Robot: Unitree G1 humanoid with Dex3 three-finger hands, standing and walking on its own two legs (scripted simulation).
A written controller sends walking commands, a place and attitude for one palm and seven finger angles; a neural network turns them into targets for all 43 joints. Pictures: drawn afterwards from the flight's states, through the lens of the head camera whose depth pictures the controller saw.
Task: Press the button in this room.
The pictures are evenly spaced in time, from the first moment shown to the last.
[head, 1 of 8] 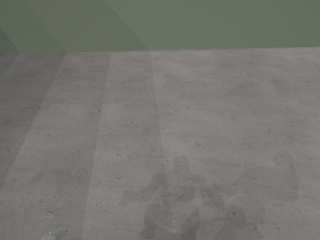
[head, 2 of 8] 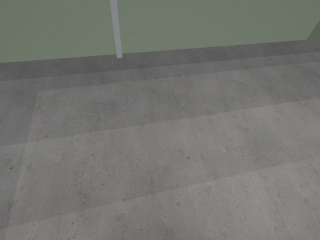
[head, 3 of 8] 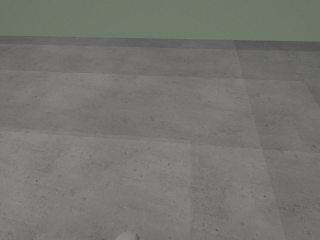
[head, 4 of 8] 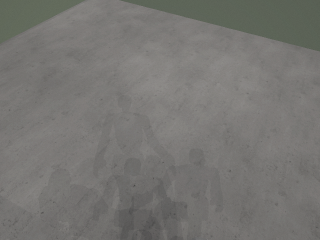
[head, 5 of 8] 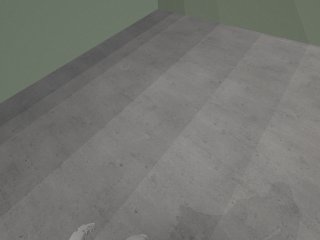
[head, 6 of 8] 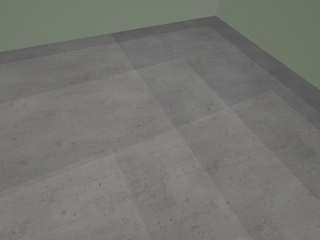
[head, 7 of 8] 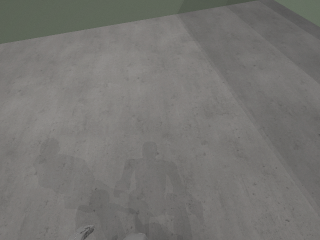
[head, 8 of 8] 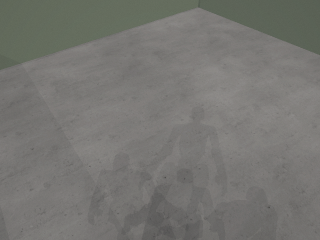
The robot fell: no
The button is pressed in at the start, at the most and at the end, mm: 0 0 0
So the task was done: no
